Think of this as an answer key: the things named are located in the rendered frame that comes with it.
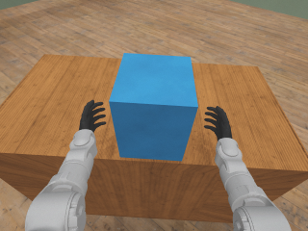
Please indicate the pedestal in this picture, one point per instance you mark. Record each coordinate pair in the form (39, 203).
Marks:
(40, 117)

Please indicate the carton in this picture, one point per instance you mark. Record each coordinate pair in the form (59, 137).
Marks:
(153, 106)

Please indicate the right robot hand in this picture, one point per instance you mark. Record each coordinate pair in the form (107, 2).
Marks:
(223, 128)

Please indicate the right robot upper arm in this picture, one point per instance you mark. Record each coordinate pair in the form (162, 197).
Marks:
(259, 218)

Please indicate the left robot upper arm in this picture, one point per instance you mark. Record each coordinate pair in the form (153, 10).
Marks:
(57, 211)

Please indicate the left robot forearm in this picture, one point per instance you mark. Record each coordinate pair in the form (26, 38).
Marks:
(76, 168)

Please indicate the left robot hand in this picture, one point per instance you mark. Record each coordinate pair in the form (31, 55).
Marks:
(87, 117)

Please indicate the right robot forearm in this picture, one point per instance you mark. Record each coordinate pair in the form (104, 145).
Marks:
(237, 180)

